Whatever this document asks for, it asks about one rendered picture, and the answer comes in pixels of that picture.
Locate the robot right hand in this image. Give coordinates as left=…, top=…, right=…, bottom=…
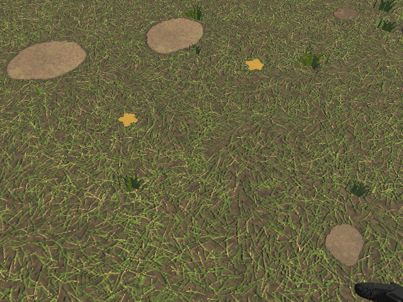
left=355, top=282, right=403, bottom=302

